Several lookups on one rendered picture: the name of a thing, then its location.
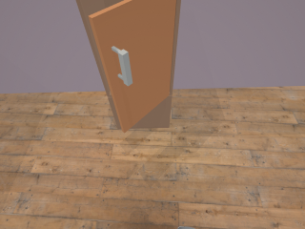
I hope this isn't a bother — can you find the handle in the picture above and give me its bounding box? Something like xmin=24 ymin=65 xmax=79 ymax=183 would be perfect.
xmin=112 ymin=46 xmax=132 ymax=87

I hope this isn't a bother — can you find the cupboard door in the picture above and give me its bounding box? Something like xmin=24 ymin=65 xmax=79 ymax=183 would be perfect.
xmin=88 ymin=0 xmax=176 ymax=134

